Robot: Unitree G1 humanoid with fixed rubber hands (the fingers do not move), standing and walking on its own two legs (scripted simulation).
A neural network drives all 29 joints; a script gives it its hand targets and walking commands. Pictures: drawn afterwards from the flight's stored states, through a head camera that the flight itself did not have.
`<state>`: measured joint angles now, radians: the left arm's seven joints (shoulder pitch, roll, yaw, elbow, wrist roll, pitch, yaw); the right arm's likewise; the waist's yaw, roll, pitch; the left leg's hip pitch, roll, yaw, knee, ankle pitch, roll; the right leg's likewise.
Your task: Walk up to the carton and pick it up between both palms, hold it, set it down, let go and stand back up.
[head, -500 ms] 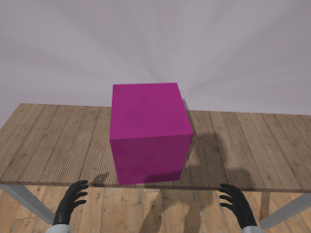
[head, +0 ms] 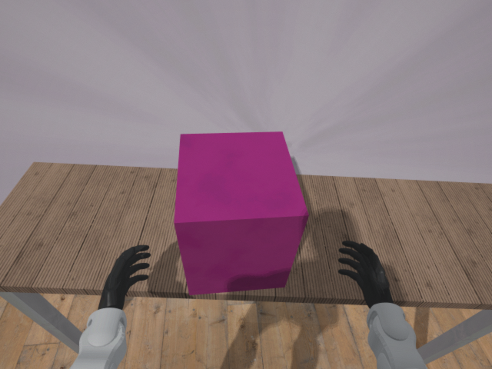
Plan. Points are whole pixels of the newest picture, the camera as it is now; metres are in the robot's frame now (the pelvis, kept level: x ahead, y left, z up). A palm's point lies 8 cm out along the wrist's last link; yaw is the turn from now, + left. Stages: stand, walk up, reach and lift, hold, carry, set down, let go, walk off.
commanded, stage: reach and lift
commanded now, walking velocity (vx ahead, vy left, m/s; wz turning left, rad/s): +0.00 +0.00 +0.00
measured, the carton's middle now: (235, 214) +0.40 +0.04 +0.00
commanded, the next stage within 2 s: none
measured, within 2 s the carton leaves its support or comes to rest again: neither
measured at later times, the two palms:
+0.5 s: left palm (121, 234) +0.31 +0.23 +0.06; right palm (372, 231) +0.33 -0.20 +0.06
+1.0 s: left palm (126, 190) +0.37 +0.22 +0.10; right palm (366, 177) +0.40 -0.18 +0.12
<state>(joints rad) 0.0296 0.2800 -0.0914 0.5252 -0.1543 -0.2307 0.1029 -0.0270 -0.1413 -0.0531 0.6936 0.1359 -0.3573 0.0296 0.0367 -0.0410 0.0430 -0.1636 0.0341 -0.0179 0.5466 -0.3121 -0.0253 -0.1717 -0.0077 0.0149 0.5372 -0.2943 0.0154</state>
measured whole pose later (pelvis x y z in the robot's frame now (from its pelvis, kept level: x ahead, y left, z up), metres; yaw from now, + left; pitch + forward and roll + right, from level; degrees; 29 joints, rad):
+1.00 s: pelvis -0.01 +0.00 +0.00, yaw +0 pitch +2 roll +0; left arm -0.62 0.28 0.04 0.65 -0.16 0.24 0.09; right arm -0.66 -0.26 -0.05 0.72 0.24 0.08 -0.06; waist 0.04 -0.02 0.01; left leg -0.29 0.03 -0.02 0.54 -0.27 -0.03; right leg -0.31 -0.01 0.02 0.54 -0.26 0.02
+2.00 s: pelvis -0.01 +0.01 -0.01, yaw -1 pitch +26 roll -1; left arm -0.84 0.26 -0.03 1.36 -0.22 -0.39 0.07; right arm -0.89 -0.22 -0.02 1.23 0.28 -0.28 -0.02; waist 0.05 -0.01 -0.24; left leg -0.80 0.04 -0.02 0.60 -0.24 -0.03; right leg -0.79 0.00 0.02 0.54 -0.20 0.02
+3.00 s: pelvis -0.01 +0.01 -0.01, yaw -1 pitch +22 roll -1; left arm -0.84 0.08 0.39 1.38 0.03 -0.55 0.11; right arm -0.86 0.03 -0.42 1.23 -0.31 -0.42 -0.11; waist 0.03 0.02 -0.17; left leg -0.74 0.05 -0.02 0.61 -0.25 -0.03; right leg -0.72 0.00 0.02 0.54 -0.20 0.02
